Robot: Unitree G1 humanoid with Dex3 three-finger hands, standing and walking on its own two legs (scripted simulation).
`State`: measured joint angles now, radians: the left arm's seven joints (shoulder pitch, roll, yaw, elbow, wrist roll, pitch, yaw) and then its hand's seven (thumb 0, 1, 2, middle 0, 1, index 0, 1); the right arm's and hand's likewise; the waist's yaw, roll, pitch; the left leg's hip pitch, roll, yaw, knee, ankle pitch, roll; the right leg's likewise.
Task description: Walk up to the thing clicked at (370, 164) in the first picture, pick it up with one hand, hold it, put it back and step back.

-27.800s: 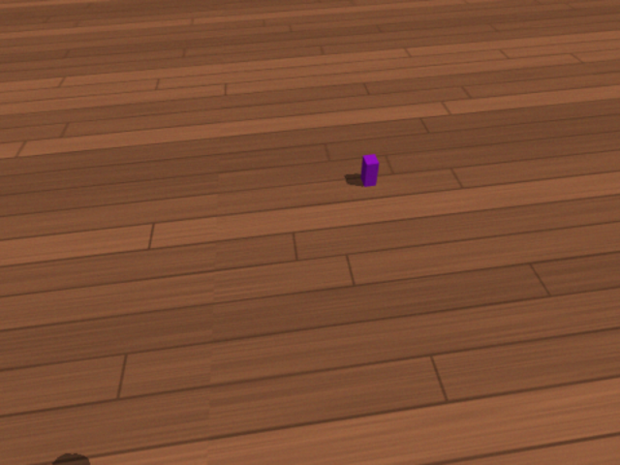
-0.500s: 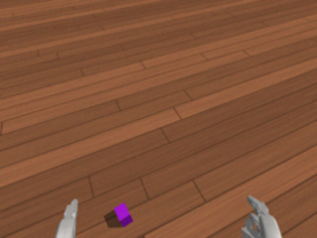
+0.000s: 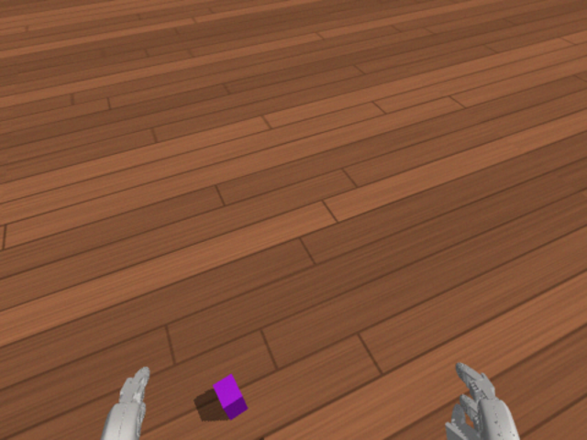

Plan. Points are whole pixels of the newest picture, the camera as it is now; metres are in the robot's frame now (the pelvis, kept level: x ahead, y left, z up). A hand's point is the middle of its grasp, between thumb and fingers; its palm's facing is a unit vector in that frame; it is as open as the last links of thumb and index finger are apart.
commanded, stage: stand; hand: left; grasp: from the side
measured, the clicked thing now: (231, 397) +0.36 +0.21 -0.65
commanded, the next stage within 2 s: none
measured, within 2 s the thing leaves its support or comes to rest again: neither
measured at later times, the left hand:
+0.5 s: hand out of the picture +0.11 +0.23 -0.11, palm faces -0.03 -0.94 -0.35, open 7.6 cm
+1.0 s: hand out of the picture +0.04 +0.25 -0.10, palm faces -0.01 -0.94 -0.35, open 7.4 cm
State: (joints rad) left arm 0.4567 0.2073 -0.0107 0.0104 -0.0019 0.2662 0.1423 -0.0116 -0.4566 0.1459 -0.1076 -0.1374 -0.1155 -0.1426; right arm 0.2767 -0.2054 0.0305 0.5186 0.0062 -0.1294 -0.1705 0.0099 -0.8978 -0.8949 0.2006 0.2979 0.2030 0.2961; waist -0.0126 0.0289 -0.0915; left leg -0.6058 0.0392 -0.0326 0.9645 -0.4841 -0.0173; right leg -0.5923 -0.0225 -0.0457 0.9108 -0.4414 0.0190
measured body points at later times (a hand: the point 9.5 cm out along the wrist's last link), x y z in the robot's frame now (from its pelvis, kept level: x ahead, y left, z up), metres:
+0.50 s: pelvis +0.00 +0.00 +0.03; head +0.01 +0.00 +0.47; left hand +0.11 +0.28 -0.09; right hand +0.10 -0.29 -0.09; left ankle +0.00 +0.13 -0.69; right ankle +0.01 -0.13 -0.69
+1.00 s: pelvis -0.01 +0.00 +0.06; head -0.02 +0.00 +0.51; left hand +0.04 +0.30 -0.08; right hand +0.05 -0.28 -0.09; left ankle +0.00 +0.13 -0.69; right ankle +0.01 -0.13 -0.69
